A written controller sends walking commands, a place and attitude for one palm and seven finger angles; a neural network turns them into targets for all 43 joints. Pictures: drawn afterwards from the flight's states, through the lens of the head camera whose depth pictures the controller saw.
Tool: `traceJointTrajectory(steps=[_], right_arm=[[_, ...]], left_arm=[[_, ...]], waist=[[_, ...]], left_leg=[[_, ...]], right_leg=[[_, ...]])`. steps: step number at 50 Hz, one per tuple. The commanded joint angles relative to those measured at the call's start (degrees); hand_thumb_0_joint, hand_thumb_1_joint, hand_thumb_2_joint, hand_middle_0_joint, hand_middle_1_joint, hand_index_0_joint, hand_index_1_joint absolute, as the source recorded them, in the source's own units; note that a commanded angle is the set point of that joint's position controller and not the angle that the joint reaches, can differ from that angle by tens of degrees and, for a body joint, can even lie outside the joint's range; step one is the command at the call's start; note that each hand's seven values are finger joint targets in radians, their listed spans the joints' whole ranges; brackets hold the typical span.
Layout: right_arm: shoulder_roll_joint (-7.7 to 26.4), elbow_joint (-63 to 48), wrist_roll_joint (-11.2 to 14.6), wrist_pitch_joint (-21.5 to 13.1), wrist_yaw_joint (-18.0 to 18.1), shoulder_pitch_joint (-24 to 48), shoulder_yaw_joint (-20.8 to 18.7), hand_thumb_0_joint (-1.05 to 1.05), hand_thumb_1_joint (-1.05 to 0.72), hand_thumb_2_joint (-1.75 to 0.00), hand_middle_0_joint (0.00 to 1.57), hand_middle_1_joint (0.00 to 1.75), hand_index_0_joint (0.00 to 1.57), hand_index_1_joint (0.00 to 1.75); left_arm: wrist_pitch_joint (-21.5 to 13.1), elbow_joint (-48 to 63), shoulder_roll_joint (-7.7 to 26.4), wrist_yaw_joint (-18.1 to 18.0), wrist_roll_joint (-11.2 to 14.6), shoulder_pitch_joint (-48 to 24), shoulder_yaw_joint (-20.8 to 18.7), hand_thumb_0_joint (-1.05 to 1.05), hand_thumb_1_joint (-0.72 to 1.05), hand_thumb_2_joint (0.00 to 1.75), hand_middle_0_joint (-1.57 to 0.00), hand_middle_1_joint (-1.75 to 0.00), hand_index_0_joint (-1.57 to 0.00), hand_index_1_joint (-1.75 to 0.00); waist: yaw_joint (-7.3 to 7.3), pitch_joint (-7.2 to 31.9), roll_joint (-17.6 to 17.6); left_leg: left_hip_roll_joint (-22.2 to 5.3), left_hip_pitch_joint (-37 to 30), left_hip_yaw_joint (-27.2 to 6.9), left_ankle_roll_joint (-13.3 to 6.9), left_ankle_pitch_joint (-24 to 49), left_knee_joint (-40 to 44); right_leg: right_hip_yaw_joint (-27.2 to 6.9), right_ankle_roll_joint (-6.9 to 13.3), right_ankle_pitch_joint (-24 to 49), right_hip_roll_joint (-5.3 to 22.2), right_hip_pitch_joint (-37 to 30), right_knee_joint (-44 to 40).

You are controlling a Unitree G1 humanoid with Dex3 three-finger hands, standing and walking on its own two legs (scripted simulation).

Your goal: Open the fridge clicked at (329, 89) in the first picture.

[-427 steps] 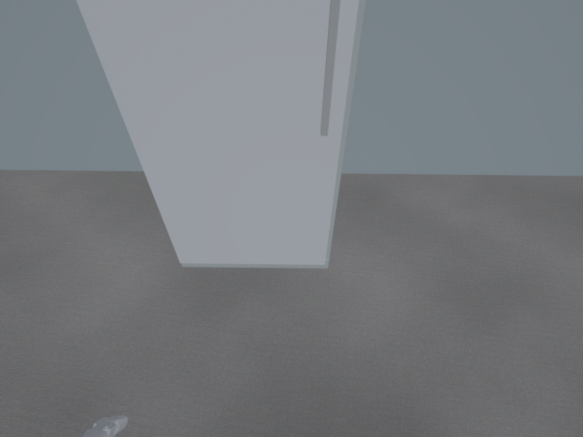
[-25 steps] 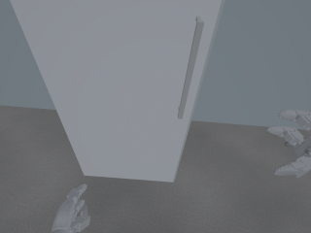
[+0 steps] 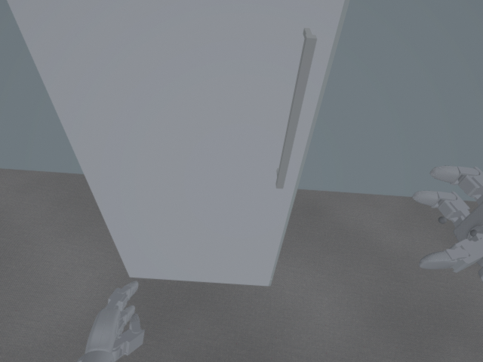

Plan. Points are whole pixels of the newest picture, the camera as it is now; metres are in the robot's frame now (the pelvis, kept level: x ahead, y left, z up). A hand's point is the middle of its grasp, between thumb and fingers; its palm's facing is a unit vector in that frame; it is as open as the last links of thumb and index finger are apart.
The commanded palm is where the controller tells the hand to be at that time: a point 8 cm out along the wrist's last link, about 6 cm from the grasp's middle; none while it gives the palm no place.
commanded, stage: move the hooked fingers beside the handle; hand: right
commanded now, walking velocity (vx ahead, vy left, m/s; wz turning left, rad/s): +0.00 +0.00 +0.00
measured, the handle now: (291, 121) +0.55 -0.10 +0.14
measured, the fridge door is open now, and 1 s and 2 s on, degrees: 0 0 0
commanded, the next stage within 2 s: none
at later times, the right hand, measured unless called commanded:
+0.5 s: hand (392, 184) +0.35 -0.23 +0.16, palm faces +0.08 +1.00 +0.00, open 14.0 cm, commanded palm +0.32 -0.28 +0.17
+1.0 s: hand (355, 162) +0.40 -0.19 +0.16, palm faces +0.06 +1.00 +0.01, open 14.0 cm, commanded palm +0.39 -0.24 +0.16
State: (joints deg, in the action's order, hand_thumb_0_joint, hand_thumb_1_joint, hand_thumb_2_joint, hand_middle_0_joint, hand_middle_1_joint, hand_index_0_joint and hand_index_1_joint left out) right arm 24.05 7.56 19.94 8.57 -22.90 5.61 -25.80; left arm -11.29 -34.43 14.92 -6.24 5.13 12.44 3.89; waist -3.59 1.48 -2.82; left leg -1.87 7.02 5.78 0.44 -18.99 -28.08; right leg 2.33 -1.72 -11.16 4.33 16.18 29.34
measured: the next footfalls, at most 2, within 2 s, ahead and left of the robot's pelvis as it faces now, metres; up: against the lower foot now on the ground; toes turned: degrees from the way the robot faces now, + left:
none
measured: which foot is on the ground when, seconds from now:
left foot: down 0.00-1.00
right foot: down 0.00-1.00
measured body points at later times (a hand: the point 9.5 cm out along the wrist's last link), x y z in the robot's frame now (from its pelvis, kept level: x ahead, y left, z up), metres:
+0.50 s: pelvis +0.00 +0.00 +0.00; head -0.01 +0.01 +0.45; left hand +0.15 +0.25 -0.09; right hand +0.34 -0.29 +0.16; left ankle -0.04 +0.12 -0.74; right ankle +0.05 -0.14 -0.74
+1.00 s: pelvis +0.00 +0.00 +0.00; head +0.00 +0.01 +0.45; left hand +0.13 +0.25 -0.10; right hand +0.39 -0.24 +0.16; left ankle -0.04 +0.12 -0.74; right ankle +0.05 -0.14 -0.74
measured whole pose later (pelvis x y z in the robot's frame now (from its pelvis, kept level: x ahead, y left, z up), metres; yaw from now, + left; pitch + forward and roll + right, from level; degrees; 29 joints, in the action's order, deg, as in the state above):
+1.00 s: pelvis +0.00 +0.00 +0.00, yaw +1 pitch +1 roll +1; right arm 18.6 30.4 11.6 4.9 -8.7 30.8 -15.8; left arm -5.2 -37.9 14.7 -5.3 4.2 15.1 2.0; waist 0.7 1.8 -2.1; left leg -1.7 12.1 4.5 0.5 -19.3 -30.2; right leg 3.3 -1.5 -11.5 4.7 20.3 30.6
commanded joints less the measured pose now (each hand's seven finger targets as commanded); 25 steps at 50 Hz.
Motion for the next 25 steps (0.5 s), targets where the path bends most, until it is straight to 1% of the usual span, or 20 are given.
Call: traceJointTrajectory(steps=[1, 3, 4, 6, 7, 8, 9, 10, 11, 12, 13, 15, 16, 17, 18, 19, 21, 22, 23, 25], right_arm=[[13.44, -11.87, 0.47, -3.97, 1.02, 22.01, -1.79, 0.00, 0.50, -0.30, 0.30, 1.20, 0.30, 1.20], [11.04, -10.64, -0.20, -3.32, 1.74, 25.11, 1.66, 0.00, 0.50, -0.30, 0.30, 1.20, 0.30, 1.20], [11.84, -9.40, -0.52, -2.83, 2.31, 25.41, 0.87, 0.00, 0.50, -0.30, 0.30, 1.20, 0.30, 1.20], [11.52, -9.12, -1.39, -2.43, 3.32, 27.36, 1.71, 0.00, 0.50, -0.30, 0.30, 1.20, 0.30, 1.20], [12.00, -9.24, -1.93, -2.64, 3.92, 29.09, 1.60, 0.00, 0.50, -0.30, 0.30, 1.20, 0.30, 1.20], [12.34, -8.58, -1.96, -2.72, 4.60, 28.28, 1.26, 0.00, 0.50, -0.30, 0.30, 1.20, 0.30, 1.20], [12.89, -8.49, -2.20, -2.92, 5.13, 29.37, 0.57, 0.00, 0.50, -0.30, 0.30, 1.20, 0.30, 1.20], [13.15, -7.62, -2.42, -3.07, 5.67, 29.31, 0.01, 0.00, 0.50, -0.30, 0.30, 1.20, 0.30, 1.20], [12.54, -7.28, -2.45, -3.26, 6.04, 30.16, 0.37, 0.00, 0.50, -0.30, 0.30, 1.20, 0.30, 1.20], [13.83, -5.45, -2.65, -3.33, 6.49, 30.39, -0.93, 0.00, 0.50, -0.30, 0.30, 1.20, 0.30, 1.20], [14.66, -4.26, -2.77, -3.58, 6.84, 30.05, -1.51, 0.00, 0.50, -0.30, 0.30, 1.20, 0.30, 1.20], [13.48, -4.35, -3.32, -3.83, 7.30, 32.54, -0.35, 0.00, 0.50, -0.30, 0.30, 1.20, 0.30, 1.20], [12.76, -2.58, -3.53, -3.62, 7.49, 31.91, 0.02, 0.00, 0.50, -0.30, 0.30, 1.20, 0.30, 1.20], [12.71, -1.93, -3.59, -3.71, 7.60, 32.55, 0.20, 0.00, 0.50, -0.30, 0.30, 1.20, 0.30, 1.20], [13.01, -0.50, -3.68, -3.69, 7.70, 31.32, 0.08, 0.00, 0.50, -0.30, 0.30, 1.20, 0.30, 1.20], [12.13, -0.69, -3.83, -3.51, 7.57, 32.12, 1.17, 0.00, 0.50, -0.30, 0.30, 1.20, 0.30, 1.20], [11.66, 1.74, -4.14, -3.12, 7.34, 34.26, 2.22, 0.00, 0.50, -0.30, 0.30, 1.20, 0.30, 1.20], [11.06, 1.11, -4.21, -3.31, 7.32, 35.85, 2.98, 0.00, 0.50, -0.30, 0.30, 1.20, 0.30, 1.20], [10.57, 0.95, -4.13, -3.64, 7.43, 36.17, 3.66, 0.00, 0.50, -0.30, 0.30, 1.20, 0.30, 1.20], [10.65, 0.07, -4.31, -4.19, 7.75, 38.85, 3.98, 0.00, 0.50, -0.30, 0.30, 1.20, 0.30, 1.20]], left_arm=[[-3.06, 8.58, 6.48, -1.08, -0.21, -6.82, -2.70, 0.00, 0.90, 0.90, -0.20, -0.30, -0.20, -0.30], [-2.93, 8.19, 6.48, -1.37, -0.07, -6.73, -2.70, 0.00, 0.90, 0.90, -0.20, -0.30, -0.20, -0.30], [-2.86, 8.05, 6.61, -1.51, -0.19, -6.50, -2.76, 0.00, 0.90, 0.90, -0.20, -0.30, -0.20, -0.30], [-2.54, 8.04, 6.58, -1.65, -0.29, -6.76, -2.67, 0.00, 0.90, 0.90, -0.20, -0.30, -0.20, -0.30], [-2.47, 7.92, 6.61, -1.67, -0.42, -6.83, -2.67, 0.00, 0.90, 0.90, -0.20, -0.30, -0.20, -0.30], [-2.35, 7.73, 6.62, -1.61, -0.53, -6.76, -2.77, 0.00, 0.90, 0.90, -0.20, -0.30, -0.20, -0.30], [-2.20, 7.74, 6.62, -1.59, -0.59, -6.72, -2.84, 0.00, 0.90, 0.90, -0.20, -0.30, -0.20, -0.30], [-2.04, 7.73, 6.51, -1.52, -0.69, -6.84, -2.83, 0.00, 0.90, 0.90, -0.20, -0.30, -0.20, -0.30], [-1.84, 7.68, 6.47, -1.42, -0.73, -6.80, -2.77, 0.00, 0.90, 0.90, -0.20, -0.30, -0.20, -0.30], [-1.59, 7.44, 6.52, -1.29, -0.78, -6.58, -2.80, 0.00, 0.90, 0.90, -0.20, -0.30, -0.20, -0.30], [-1.28, 7.10, 6.69, -1.18, -0.80, -6.36, -2.92, 0.00, 0.90, 0.90, -0.20, -0.30, -0.20, -0.30], [-0.97, 7.50, 6.40, -0.99, -0.83, -6.64, -2.84, 0.00, 0.90, 0.90, -0.20, -0.30, -0.20, -0.30], [-0.76, 7.41, 6.30, -0.92, -0.76, -6.60, -2.88, 0.00, 0.90, 0.90, -0.20, -0.30, -0.20, -0.30], [-0.53, 7.32, 6.47, -0.84, -0.77, -6.20, -2.98, 0.00, 0.90, 0.90, -0.20, -0.30, -0.20, -0.30], [-0.26, 7.11, 6.64, -0.79, -0.69, -6.02, -3.17, 0.00, 0.90, 0.90, -0.20, -0.30, -0.20, -0.30], [-0.09, 7.39, 6.71, -0.73, -0.57, -6.02, -3.17, 0.00, 0.90, 0.90, -0.20, -0.30, -0.20, -0.30], [0.48, 6.91, 6.94, -0.87, -0.43, -5.37, -3.38, 0.00, 0.90, 0.90, -0.20, -0.30, -0.20, -0.30], [0.58, 6.93, 6.95, -0.85, -0.43, -5.24, -3.47, 0.00, 0.90, 0.90, -0.20, -0.30, -0.20, -0.30], [0.62, 6.94, 7.04, -0.80, -0.38, -5.07, -3.63, 0.00, 0.90, 0.90, -0.20, -0.30, -0.20, -0.30], [0.68, 6.85, 7.03, -0.89, -0.44, -4.93, -3.81, 0.00, 0.90, 0.90, -0.20, -0.30, -0.20, -0.30]], waist=[[1.86, 8.11, -3.23], [2.68, 7.33, -1.82], [2.44, 7.47, -0.74], [2.37, 8.08, -2.18], [2.41, 9.30, -2.43], [2.21, 9.63, -0.05], [2.16, 11.29, -0.29], [1.85, 11.51, 0.18], [1.89, 12.12, -0.53], [1.68, 12.19, -0.41], [1.58, 12.32, 1.64], [1.66, 12.79, -0.74], [1.67, 11.78, -0.82], [1.79, 11.81, -0.61], [1.69, 11.74, 1.42], [1.91, 11.78, 0.17], [2.82, 10.54, 0.81], [3.09, 10.47, 0.16], [3.14, 11.07, 2.45], [3.50, 12.14, -0.60]], left_leg=[[3.00, 9.36, -1.73, -0.39, 15.18, 5.17], [2.92, 10.17, -1.91, -0.33, 13.25, 5.67], [2.80, 10.29, -1.78, -0.29, 12.45, 5.72], [2.64, 10.25, -1.77, -0.49, 11.50, 5.67], [2.66, 9.88, -1.65, -0.66, 11.06, 5.50], [2.58, 9.40, -1.88, -0.52, 11.50, 5.80], [2.38, 8.75, -2.07, -0.50, 12.29, 5.53], [2.48, 8.42, -1.89, -0.59, 12.66, 5.23], [2.41, 8.09, -1.97, -0.62, 13.59, 5.06], [2.43, 7.79, -1.99, -0.66, 13.28, 5.04], [2.41, 7.22, -2.20, -0.50, 13.67, 5.28], [2.24, 7.07, -2.26, -0.63, 14.93, 4.64], [2.31, 7.47, -2.17, -0.65, 14.94, 4.65], [2.33, 7.56, -2.17, -0.66, 15.06, 4.63], [2.25, 6.83, -2.35, -0.57, 15.74, 4.69], [2.17, 7.54, -2.51, -0.46, 16.20, 4.48], [2.29, 8.92, -2.60, -0.31, 15.08, 4.73], [2.40, 9.40, -2.50, -0.39, 15.03, 4.64], [2.47, 8.92, -2.46, -0.36, 15.23, 4.56], [2.38, 9.69, -2.82, -0.45, 14.45, 4.51]], right_leg=[[-1.55, 3.00, 6.69, -4.03, -12.98, -2.72], [-1.61, 3.20, 5.32, -3.85, -12.71, -2.65], [-2.08, 3.22, 4.63, -3.94, -12.09, -2.96], [-2.21, 3.13, 4.34, -3.97, -12.44, -3.28], [-2.44, 3.02, 4.37, -3.95, -12.89, -3.45], [-2.13, 3.25, 4.81, -3.70, -12.48, -3.00], [-2.00, 3.30, 5.40, -3.80, -12.79, -2.96], [-2.11, 3.20, 5.76, -3.79, -12.81, -3.03], [-1.94, 3.17, 6.35, -3.90, -12.98, -3.00], [-1.96, 3.00, 6.07, -3.85, -12.45, -3.10], [-1.55, 3.19, 6.36, -3.63, -11.85, -2.82], [-1.41, 3.12, 7.10, -3.79, -12.05, -2.94], [-1.34, 3.06, 6.98, -3.71, -11.71, -2.99], [-1.35, 3.08, 6.98, -3.76, -11.57, -3.06], [-0.95, 3.33, 7.45, -3.55, -10.84, -2.56], [-0.86, 3.37, 7.41, -3.64, -10.77, -2.58], [-0.78, 3.34, 6.18, -3.59, -10.34, -2.47], [-0.90, 3.37, 6.35, -3.57, -10.65, -2.39], [-0.89, 3.59, 6.68, -3.43, -10.38, -1.94], [-0.95, 3.53, 6.17, -3.55, -11.44, -1.88]])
